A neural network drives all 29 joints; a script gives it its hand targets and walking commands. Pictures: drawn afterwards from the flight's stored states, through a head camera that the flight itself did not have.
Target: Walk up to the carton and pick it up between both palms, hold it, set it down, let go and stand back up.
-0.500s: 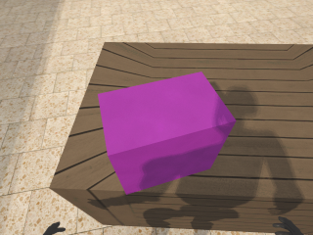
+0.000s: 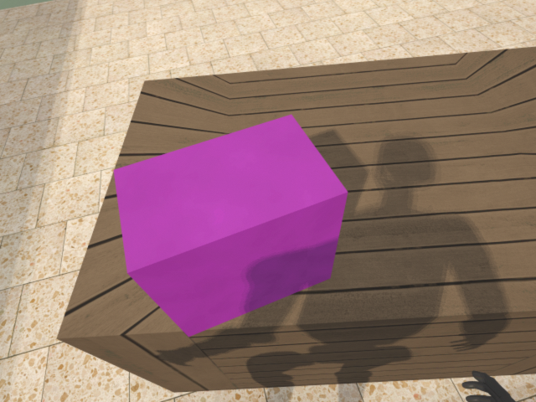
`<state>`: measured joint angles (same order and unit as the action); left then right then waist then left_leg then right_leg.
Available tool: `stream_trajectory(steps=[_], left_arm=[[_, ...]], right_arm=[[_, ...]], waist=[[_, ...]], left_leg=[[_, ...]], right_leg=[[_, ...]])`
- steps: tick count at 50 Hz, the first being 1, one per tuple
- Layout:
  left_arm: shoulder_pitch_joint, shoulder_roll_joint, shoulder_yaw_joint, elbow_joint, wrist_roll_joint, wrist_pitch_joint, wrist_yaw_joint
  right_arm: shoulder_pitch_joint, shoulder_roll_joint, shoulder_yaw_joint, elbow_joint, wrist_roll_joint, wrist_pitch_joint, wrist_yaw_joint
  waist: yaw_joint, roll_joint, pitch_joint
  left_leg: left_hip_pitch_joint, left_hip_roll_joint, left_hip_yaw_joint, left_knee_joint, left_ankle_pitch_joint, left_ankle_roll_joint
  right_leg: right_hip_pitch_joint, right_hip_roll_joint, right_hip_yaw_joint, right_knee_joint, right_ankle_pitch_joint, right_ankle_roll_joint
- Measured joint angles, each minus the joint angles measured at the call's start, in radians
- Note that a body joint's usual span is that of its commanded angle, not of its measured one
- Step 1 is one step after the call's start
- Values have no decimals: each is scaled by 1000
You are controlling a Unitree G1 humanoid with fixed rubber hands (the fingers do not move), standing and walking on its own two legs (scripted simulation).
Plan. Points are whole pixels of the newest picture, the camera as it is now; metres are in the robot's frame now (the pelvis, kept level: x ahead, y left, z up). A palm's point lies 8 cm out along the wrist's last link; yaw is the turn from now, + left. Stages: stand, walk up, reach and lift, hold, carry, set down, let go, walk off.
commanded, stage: walk up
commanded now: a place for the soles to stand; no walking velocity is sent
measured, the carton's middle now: (237, 231) +0.37 +0.07 +0.04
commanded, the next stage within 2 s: none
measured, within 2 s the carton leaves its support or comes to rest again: neither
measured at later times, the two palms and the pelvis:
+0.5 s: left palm (78, 401) +0.15 +0.32 -0.07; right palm out of the picture +0.10 -0.32 -0.09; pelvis +0.01 +0.00 +0.00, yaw +0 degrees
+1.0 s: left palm out of the picture +0.12 +0.34 -0.09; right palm out of the picture +0.08 -0.32 -0.08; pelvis +0.02 +0.02 +0.00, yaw +1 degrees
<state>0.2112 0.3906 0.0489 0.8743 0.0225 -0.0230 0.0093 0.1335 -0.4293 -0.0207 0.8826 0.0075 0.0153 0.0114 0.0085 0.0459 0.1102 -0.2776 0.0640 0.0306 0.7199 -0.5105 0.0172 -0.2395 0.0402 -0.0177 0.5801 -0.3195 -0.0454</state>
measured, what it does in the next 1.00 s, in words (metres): steps on the spot: left foot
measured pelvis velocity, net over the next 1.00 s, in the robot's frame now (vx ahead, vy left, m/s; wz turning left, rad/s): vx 0.02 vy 0.02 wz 0.02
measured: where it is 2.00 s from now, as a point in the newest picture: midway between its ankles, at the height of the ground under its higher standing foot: outside the picture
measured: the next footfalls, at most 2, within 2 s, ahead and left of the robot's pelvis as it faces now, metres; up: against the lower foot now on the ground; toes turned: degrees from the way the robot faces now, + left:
left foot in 0.10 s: +0.08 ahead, +0.15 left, +0.00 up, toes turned +0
right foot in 1.12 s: +0.12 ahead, -0.11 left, +0.00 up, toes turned +0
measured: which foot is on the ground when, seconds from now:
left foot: up 0.00-0.08, down 0.10-1.00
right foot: down 0.00-0.92, up 0.94-1.00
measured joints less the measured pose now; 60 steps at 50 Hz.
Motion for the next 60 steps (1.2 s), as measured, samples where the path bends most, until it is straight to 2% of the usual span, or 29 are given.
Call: stream_trajectory(steps=[5, 8, 10, 15, 18, 24, 27, 37, 39, 41, 43, 47, 50, 52, 55, 57, 58, 59, 60], left_arm=[[-55, -4, -5, -26, -11, -9, 5], [-73, 11, -4, -27, -16, 3, 3], [-84, 9, -9, -23, -14, 9, 0], [-95, -6, -22, -10, -2, -14, -16], [-99, -4, -19, -1, -3, -10, -22], [-108, 11, -12, 8, -9, -9, -23], [-105, 18, -12, 16, -9, -11, -22], [-99, 6, -15, 35, -12, -1, -24], [-97, 6, -12, 25, -8, -5, -27], [-86, 8, -7, 16, -4, -13, -28], [-66, 18, -3, 9, -3, -14, -29], [-35, 38, 8, 7, -4, 2, -29], [-33, 31, 4, 2, -1, 1, -24], [-47, 31, 0, -12, -4, -13, -26], [-64, 38, 3, -54, -11, -34, -27], [-64, 45, 7, -62, -11, -42, -21], [-61, 43, 9, -59, -5, -41, -15], [-52, 41, 10, -57, -4, -40, -8], [-47, 27, 10, -50, -5, -36, -2]], right_arm=[[26, -8, -4, 18, -4, -5, -13], [45, 24, -8, 27, -16, -19, -17], [67, 26, -4, 27, -21, -30, -16], [75, 1, -1, 21, -21, -34, -11], [75, 0, -4, 18, -20, -40, -11], [69, -2, 5, 20, -19, -52, -9], [57, -2, 10, 18, -18, -56, -7], [34, -7, 15, 23, -22, -48, -3], [41, -11, 8, 20, -28, -46, 3], [49, -18, 0, 17, -37, -42, 6], [65, -20, -3, 12, -41, -42, 8], [118, -12, -11, 16, -44, -63, 8], [147, -21, -20, 8, -39, -70, 9], [165, -26, -22, 1, -39, -71, 5], [175, -32, -25, -13, -33, -64, 1], [162, -39, -25, -26, -20, -50, -3], [150, -39, -25, -34, -10, -42, -7], [139, -36, -21, -41, -4, -32, -10], [124, -36, -18, -44, -3, -21, -13]], waist=[[-24, 2, 18], [-20, -75, 10], [-29, -89, -14], [-36, -64, -42], [-42, -58, -65], [-23, -32, -85], [-23, -19, -72], [-15, -24, -45], [-17, -28, -39], [-21, -28, -32], [-22, -39, -35], [-6, -83, -76], [-18, -62, -70], [-31, -46, -44], [-33, -41, -1], [-31, -39, 32], [-36, -32, 47], [-39, -28, 52], [-41, -8, 59]], left_leg=[[35, -6, -24, -75, 112, 6], [84, -43, 9, -156, 173, -28], [92, -41, 9, -173, 175, -32], [121, -9, 12, -160, 151, -38], [143, -20, 13, -184, 158, -36], [157, -27, 19, -205, 165, -35], [161, -27, 12, -209, 169, -38], [145, -33, 0, -225, 194, -40], [131, -32, -4, -202, 185, -21], [116, -32, -10, -161, 158, 14], [115, -38, -13, -145, 148, 27], [123, -66, 7, -173, 152, -24], [138, -50, 3, -199, 157, -15], [152, -38, -12, -221, 167, -16], [149, -32, -13, -198, 154, -28], [127, -28, -6, -111, 111, -34], [103, -26, -19, -40, 106, -27], [72, -36, -39, 31, 73, -17], [46, -35, -63, 89, 18, -7]], right_leg=[[-4, 9, -36, 6, -4, 3], [-9, -28, -3, 29, 6, 15], [-12, -24, 2, 39, -20, 27], [47, -3, -5, -49, 31, 12], [59, -13, -3, -46, 14, 16], [59, -19, 4, -39, 6, 18], [68, -20, -4, -47, 9, 14], [54, -25, -14, -57, 25, 12], [50, -25, -20, -50, 23, 12], [51, -24, -28, -36, 13, 13], [52, -31, -30, -21, -1, 16], [7, -58, -3, 62, -66, 23], [-57, -33, -5, 198, -187, 26], [-70, -29, -18, 181, -217, 21], [-74, -43, -25, 61, -86, 10], [-55, -47, -31, -19, 146, 14], [-45, -42, -31, -8, 137, 9], [-33, -39, -26, -7, 61, -8], [-34, -29, -31, 10, 36, -6]])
